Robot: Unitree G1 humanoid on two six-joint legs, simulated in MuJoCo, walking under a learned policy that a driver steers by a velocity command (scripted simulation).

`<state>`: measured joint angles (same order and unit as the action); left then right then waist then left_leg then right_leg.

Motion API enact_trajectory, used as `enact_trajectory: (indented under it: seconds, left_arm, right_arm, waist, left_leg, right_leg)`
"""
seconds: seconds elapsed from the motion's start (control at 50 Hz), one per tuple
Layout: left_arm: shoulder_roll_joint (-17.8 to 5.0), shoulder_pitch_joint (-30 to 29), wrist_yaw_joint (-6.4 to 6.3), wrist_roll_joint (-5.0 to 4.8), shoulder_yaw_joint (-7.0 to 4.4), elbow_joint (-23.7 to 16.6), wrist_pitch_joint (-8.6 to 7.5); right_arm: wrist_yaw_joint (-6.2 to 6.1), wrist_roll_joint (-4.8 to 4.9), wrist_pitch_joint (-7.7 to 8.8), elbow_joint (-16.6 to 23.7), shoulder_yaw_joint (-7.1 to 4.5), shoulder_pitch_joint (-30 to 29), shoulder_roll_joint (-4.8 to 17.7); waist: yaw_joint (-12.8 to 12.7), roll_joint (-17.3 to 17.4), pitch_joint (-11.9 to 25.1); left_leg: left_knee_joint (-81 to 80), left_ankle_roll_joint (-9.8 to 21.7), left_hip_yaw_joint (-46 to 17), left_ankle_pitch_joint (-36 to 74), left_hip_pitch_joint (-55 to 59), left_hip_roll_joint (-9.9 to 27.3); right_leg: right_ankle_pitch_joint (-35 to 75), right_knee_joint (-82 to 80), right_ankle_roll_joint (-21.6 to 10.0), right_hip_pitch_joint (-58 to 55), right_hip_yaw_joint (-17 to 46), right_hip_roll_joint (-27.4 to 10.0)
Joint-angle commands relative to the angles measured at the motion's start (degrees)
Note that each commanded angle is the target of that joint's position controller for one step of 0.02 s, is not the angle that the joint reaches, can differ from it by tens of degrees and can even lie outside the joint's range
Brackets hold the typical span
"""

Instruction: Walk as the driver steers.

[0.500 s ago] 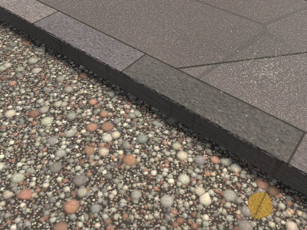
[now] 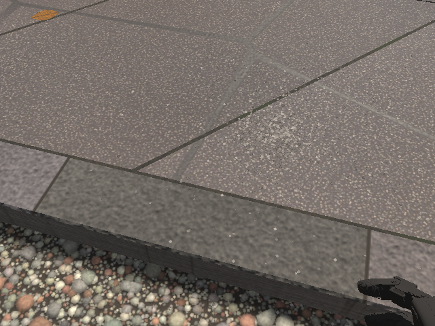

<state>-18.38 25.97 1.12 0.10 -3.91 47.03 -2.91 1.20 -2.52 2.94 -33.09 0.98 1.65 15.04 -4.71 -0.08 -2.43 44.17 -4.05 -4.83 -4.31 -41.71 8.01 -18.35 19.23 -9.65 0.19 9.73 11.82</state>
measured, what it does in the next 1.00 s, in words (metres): climbs: left foot, then right foot 0.13 m higher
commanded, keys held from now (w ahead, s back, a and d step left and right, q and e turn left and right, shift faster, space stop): w+e+shift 0.16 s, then w+shift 0.50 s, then w+q+shift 0.34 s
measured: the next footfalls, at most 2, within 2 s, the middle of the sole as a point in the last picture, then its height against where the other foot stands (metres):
left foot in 0.12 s outside the picture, level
right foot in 0.62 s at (317, 239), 0.13 m higher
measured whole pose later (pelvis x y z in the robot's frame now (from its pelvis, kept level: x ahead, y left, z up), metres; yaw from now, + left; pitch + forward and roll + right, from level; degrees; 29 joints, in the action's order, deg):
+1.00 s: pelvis +0.86 -0.22 +0.13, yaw -13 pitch +2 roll +0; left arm -14.4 27.5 -0.8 -0.3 -2.4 53.9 -8.2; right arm 3.3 0.1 1.4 -37.1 -1.9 1.5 14.8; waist -3.2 1.7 0.0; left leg 44.2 6.1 8.3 9.0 -44.6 -1.6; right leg -17.9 12.5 -2.0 -10.4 -12.5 4.2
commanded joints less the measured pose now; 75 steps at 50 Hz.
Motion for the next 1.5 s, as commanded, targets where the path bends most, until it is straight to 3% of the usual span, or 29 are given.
enact_trajectory:
  seconds: [0.02, 0.08, 0.12, 0.14, 0.16, 0.22, 0.34, 0.46, 0.52, 0.56, 0.58, 0.62, 0.66, 0.74, 0.82, 0.9, 1.0, 1.06, 1.08, 1.1, 1.12, 1.14, 1.24, 1.26, 1.36, 1.42, 1.44, 1.46, 1.5]
  left_arm:
    - [-10.79, -5.41, 0.16, -0.76, -3.19, -4.58, -1.98]
    - [-13.44, -5.74, -0.53, 0.00, -3.96, -4.48, -1.62]
    - [-10.33, -10.87, -0.36, 0.74, -2.74, -6.15, -2.28]
    - [0.09, -8.76, -0.63, -0.34, 0.05, -8.78, -2.40]
    - [-2.52, -2.99, -1.03, -1.23, 0.77, -10.51, -1.87]
    - [-5.30, -13.09, 0.54, 2.17, 0.76, -8.34, 0.11]
    - [-0.88, -19.95, 2.16, 2.86, 3.17, -12.80, 1.37]
    - [1.58, -37.80, -1.75, 1.67, 3.77, -22.25, 1.14]
    - [8.43, -59.85, -2.68, 0.40, 7.61, -31.74, -3.23]
    - [11.51, -55.27, 0.20, -1.14, 10.70, -34.25, -4.62]
    - [11.78, -43.61, 2.49, -1.78, 10.90, -29.97, -3.38]
    - [-1.38, -1.09, 0.06, 0.99, 3.34, -18.62, 2.22]
    - [-16.71, 6.11, -1.08, 2.02, -2.72, -10.58, 2.16]
    - [0.86, -12.24, 0.10, 1.81, 0.16, -2.96, -1.82]
    - [8.82, -11.60, 0.97, 1.68, 2.06, 2.90, -3.98]
    - [4.64, -11.28, -0.53, -0.42, 1.83, 3.21, -6.64]
    - [-5.53, -6.17, -3.48, -0.56, -0.38, -0.26, -6.40]
    - [-9.07, -15.75, -5.52, 1.48, -2.13, -4.21, -2.51]
    - [-2.60, -23.74, -4.21, 2.36, -0.83, -6.50, -2.43]
    - [6.40, -18.75, -3.44, 3.52, 1.94, -12.10, -3.14]
    - [5.55, -12.35, -2.32, 2.96, 2.81, -15.82, -4.05]
    - [1.40, -10.17, -1.50, 3.06, 2.92, -16.04, -5.41]
    - [-2.63, -20.93, -2.49, 3.07, 2.90, -17.68, -1.54]
    - [-0.47, -29.07, -2.69, 0.00, 2.54, -20.29, -4.18]
    - [-0.93, -24.50, -3.10, -1.31, 0.00, -19.27, -4.03]
    - [-4.18, -6.80, -3.43, 1.63, -0.36, -16.26, -1.90]
    - [-5.39, -10.24, -2.59, 2.77, -0.58, -15.66, -1.91]
    - [-5.16, -19.30, -2.40, 1.58, -1.26, -17.07, -1.35]
    - [1.52, -23.63, -2.98, 1.19, 1.13, -17.99, 0.10]
  right_arm:
    - [-0.12, 1.31, 0.48, 3.65, -1.41, -3.15, 5.18]
    - [-1.69, 1.23, 0.88, 1.14, -3.69, 5.87, 10.75]
    - [-3.91, 0.28, 1.40, -3.65, -6.12, 28.04, 15.86]
    - [-4.26, -2.48, 1.67, -4.58, -6.72, 31.15, 19.37]
    - [-3.23, -2.11, 1.47, -3.49, -7.44, 23.55, 19.97]
    - [-2.18, -1.19, 1.11, -3.35, -4.70, 13.77, 7.40]
    - [-0.19, 0.28, 4.25, -9.88, -4.18, 19.22, 7.59]
    - [-1.14, -2.23, 3.85, -17.35, -4.25, 32.90, 9.87]
    - [-2.18, -4.67, 4.25, -25.37, -2.14, 49.85, 3.26]
    - [-3.30, -2.15, 2.62, -25.27, -0.49, 39.97, 0.41]
    - [-3.11, 3.50, 2.79, -23.34, -0.34, 36.70, 2.02]
    - [0.48, 6.09, 6.03, -17.85, -7.10, 24.82, 26.89]
    - [2.68, 5.25, 6.33, -12.19, -6.76, 21.98, 13.22]
    - [0.03, 1.04, 2.83, -9.41, -3.85, 21.82, -3.34]
    - [-0.33, 2.52, -1.26, -5.20, -2.56, 13.84, -4.62]
    - [1.24, 1.89, -2.25, -3.32, -3.20, 7.74, 0.23]
    - [2.25, 2.48, -2.23, -6.71, -4.80, 12.55, 5.32]
    - [1.61, 2.48, -3.11, -13.77, -8.50, 38.58, 11.91]
    - [0.81, 4.34, -3.13, -15.49, -9.26, 37.99, 11.70]
    - [0.82, 2.60, -2.51, -14.45, -8.21, 30.34, 13.34]
    - [0.41, 2.17, -2.26, -10.88, -7.54, 26.21, 11.84]
    - [-0.91, 1.04, -2.04, -8.65, -7.74, 22.26, 10.92]
    - [-1.44, 1.72, 0.92, -8.90, -7.04, 18.88, 12.19]
    - [-2.05, 5.29, 2.00, -6.08, -6.19, 15.17, 6.63]
    - [-3.82, 5.78, -1.88, -8.21, -8.04, 18.50, 10.16]
    - [-3.77, 1.58, -2.16, -3.03, -4.72, 22.12, 0.07]
    - [-2.71, 3.25, -1.95, -2.15, -4.94, 33.26, 3.75]
    - [-2.42, 4.45, -3.02, -3.19, -5.46, 31.92, 7.37]
    - [-3.43, 3.82, -4.97, -2.61, -6.54, 21.10, 9.09]
  waist:
    - [1.93, -1.06, -0.68]
    - [6.39, -1.39, 6.86]
    - [18.22, 0.83, 17.08]
    - [14.98, 17.75, 20.16]
    - [8.00, 26.08, 24.22]
    - [7.38, 3.15, 6.56]
    - [4.68, 5.10, 1.48]
    - [7.89, 5.40, -6.12]
    - [15.74, 0.58, -11.14]
    - [7.65, -0.37, -8.13]
    - [3.60, -4.82, 4.85]
    - [-18.75, 17.07, 27.72]
    - [-12.10, -14.43, 39.63]
    - [6.39, 2.64, 5.97]
    - [10.64, -0.74, -1.05]
    - [9.00, -1.53, -4.20]
    - [10.68, -5.87, 6.65]
    - [25.78, -3.03, 10.58]
    - [25.87, 10.50, 4.08]
    - [12.12, 12.08, 0.07]
    - [7.85, 6.75, 12.28]
    - [5.30, 2.74, 9.06]
    - [2.01, -9.01, -4.77]
    - [3.93, -6.50, -3.66]
    - [3.12, 2.58, 9.94]
    - [-0.30, -9.27, 26.61]
    - [6.35, -18.29, 33.29]
    - [7.87, -15.36, 28.13]
    - [5.81, -3.85, 14.80]
  left_leg:
    - [-9.89, 1.22, 4.93, 12.08, 22.51, -5.46]
    - [-13.53, 2.64, 3.52, 1.69, 32.62, -8.85]
    - [-12.14, 4.01, -0.84, -12.42, 56.41, -1.70]
    - [-19.61, 6.22, -23.53, -28.27, 66.86, 14.60]
    - [-29.14, 9.86, -46.74, -36.61, 64.64, 19.55]
    - [-30.44, 9.88, -20.39, -21.21, 42.44, 9.68]
    - [-33.09, 11.94, -1.38, 14.58, 36.88, 7.52]
    - [-33.47, 16.23, -1.37, 11.85, 58.88, 14.84]
    - [-30.45, 11.21, 4.90, 29.15, 74.46, 10.88]
    - [-43.80, 8.96, 15.16, 38.85, 44.06, 4.43]
    - [-42.54, 11.68, 15.06, 56.69, 20.97, 2.59]
    - [-7.23, 12.77, 10.36, 99.51, 22.94, 7.58]
    - [47.31, 6.29, -3.29, -9.58, 11.91, -14.75]
    - [61.64, 8.08, -2.53, -6.76, -3.25, -6.58]
    - [48.61, 11.73, -3.88, -11.16, -7.46, -4.96]
    - [14.12, 9.33, 10.93, 8.69, 8.11, -8.16]
    - [-4.63, 10.64, 18.14, 17.03, 25.20, -13.80]
    - [-14.01, 20.39, 7.56, 8.98, 46.58, -10.09]
    - [-20.33, 22.86, 3.75, 8.27, 50.86, -7.90]
    - [-5.61, 25.07, -7.76, 24.25, 50.55, -5.84]
    - [-14.18, 32.59, -28.39, 8.51, 57.34, -0.19]
    - [-29.13, 32.98, -41.58, -11.02, 51.28, 5.35]
    - [-29.10, 24.66, -21.32, 33.18, 18.71, -4.17]
    - [-27.92, 21.63, -21.74, 23.03, 15.16, -8.87]
    - [-11.18, 8.01, -18.16, 11.93, 17.41, -16.73]
    - [27.79, 1.42, -6.75, -42.02, 5.03, -21.22]
    - [41.09, 0.33, -10.70, -39.76, 4.32, -15.80]
    - [46.65, -1.10, -5.53, -32.47, -1.16, -11.18]
    - [42.64, -1.71, -1.19, -23.45, -0.21, -8.70]
  right_leg:
    - [29.71, -8.08, -3.94, 17.90, 11.27, -11.28]
    - [47.85, 7.97, 0.02, 7.21, 12.92, -11.60]
    - [39.68, 37.29, 2.27, 17.92, 9.36, -8.00]
    - [-10.67, 54.90, 2.80, 34.84, 3.03, -1.82]
    - [-8.75, 61.66, 2.12, 41.52, -0.61, -4.55]
    - [3.77, 56.34, 3.74, 39.20, -3.79, -12.55]
    - [5.20, 49.11, 5.32, 42.17, -4.26, -12.67]
    - [-16.92, 91.99, 1.14, 87.54, -0.97, -10.12]
    - [-38.17, 91.41, -1.83, 111.46, -6.19, -11.09]
    - [-25.54, 61.34, -0.73, 69.75, -22.10, -12.64]
    - [3.66, 49.41, -0.52, 22.10, -23.43, -8.89]
    - [-4.33, 47.38, -0.67, -11.92, -13.17, -4.21]
    - [9.63, 14.30, -5.18, -17.28, 40.38, -27.88]
    - [4.32, 10.72, -1.34, 15.75, 25.01, -25.69]
    - [1.50, -1.16, 5.34, 25.88, -0.21, -20.75]
    - [33.08, -13.33, 9.13, 24.95, -20.00, -12.04]
    - [70.86, -2.69, 11.63, -0.69, -23.07, -18.19]
    - [65.41, 48.56, 11.28, 7.97, -21.58, -17.16]
    - [2.38, 73.46, 9.57, 25.90, -20.68, -6.15]
    - [-10.47, 86.62, 9.94, 44.96, -12.62, -6.52]
    - [-8.70, 83.28, 10.43, 50.01, -3.23, -7.90]
    - [-5.50, 75.36, 9.79, 51.92, -0.29, -10.43]
    - [-3.46, 40.48, 14.94, 32.91, -6.38, -14.63]
    - [-0.22, 29.71, 15.32, 29.55, -3.78, -11.58]
    - [30.30, 3.88, 13.98, 2.87, -5.46, -3.53]
    - [74.66, 13.50, 2.51, -23.13, 19.46, -31.97]
    - [66.24, 11.41, -7.50, -22.47, 34.09, -42.92]
    - [38.68, 7.14, -11.32, -16.90, 34.61, -40.28]
    - [20.07, 2.35, -5.04, 1.40, 19.28, -28.84]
